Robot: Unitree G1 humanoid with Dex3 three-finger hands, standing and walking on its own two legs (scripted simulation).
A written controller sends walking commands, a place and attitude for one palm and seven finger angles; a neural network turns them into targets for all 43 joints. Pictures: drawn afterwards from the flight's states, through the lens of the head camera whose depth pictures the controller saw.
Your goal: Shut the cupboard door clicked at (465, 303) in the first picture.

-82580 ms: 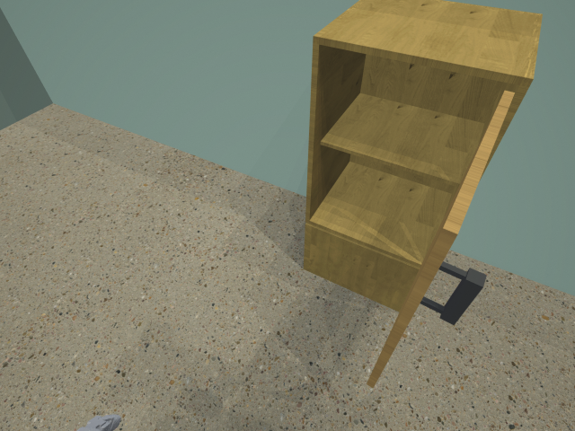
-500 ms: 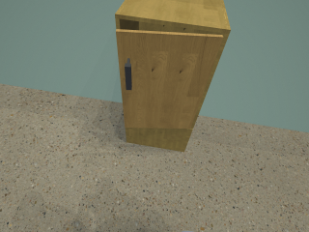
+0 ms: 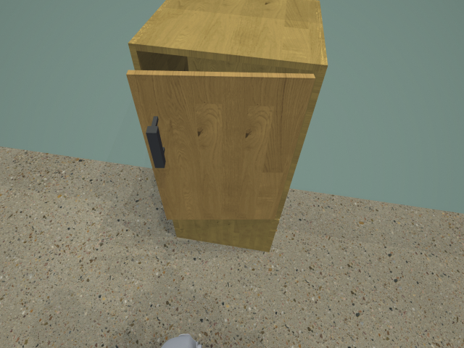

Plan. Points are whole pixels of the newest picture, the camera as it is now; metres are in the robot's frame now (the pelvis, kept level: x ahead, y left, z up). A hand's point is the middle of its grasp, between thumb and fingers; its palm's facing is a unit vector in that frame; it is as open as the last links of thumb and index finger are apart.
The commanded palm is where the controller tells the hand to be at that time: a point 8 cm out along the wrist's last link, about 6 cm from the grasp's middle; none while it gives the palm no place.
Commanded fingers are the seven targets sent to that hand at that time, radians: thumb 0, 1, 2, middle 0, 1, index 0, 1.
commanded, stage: take the last steps up to it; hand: left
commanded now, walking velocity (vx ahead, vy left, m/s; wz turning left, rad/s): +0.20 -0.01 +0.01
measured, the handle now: (157, 142) +0.57 +0.22 -0.02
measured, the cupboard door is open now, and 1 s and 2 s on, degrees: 10 10 10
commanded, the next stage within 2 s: come to a stop and stand still in 0.14 s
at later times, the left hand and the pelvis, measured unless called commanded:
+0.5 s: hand (161, 332) +0.18 +0.15 -0.17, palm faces +0.01 -0.97 -0.23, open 7.3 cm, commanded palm none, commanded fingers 0.00 0.90 0.90 -0.20 -0.30 -0.20 -0.30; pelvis +0.14 -0.03 -0.01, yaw +0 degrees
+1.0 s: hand out of the picture +0.12 +0.23 -0.18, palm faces +0.06 -0.97 -0.23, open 7.4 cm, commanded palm none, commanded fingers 0.00 0.90 0.90 -0.20 -0.30 -0.20 -0.30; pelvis +0.09 +0.02 +0.00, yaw +0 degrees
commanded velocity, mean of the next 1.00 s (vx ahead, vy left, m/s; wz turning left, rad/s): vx -0.06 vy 0.04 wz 0.00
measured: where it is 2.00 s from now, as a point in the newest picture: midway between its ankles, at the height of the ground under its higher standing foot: outside the picture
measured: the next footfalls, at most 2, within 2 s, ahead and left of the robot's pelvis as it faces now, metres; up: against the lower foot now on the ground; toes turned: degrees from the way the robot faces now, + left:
left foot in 0.08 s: +0.15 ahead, +0.11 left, +0.00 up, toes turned +6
right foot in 0.38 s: +0.21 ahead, -0.15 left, +0.00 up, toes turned -2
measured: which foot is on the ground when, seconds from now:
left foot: up 0.00-0.06, down 0.08-0.50, up 0.52-0.74, down 0.76-1.00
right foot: down 0.00-0.08, up 0.10-0.36, down 0.38-0.76, up 0.78-1.00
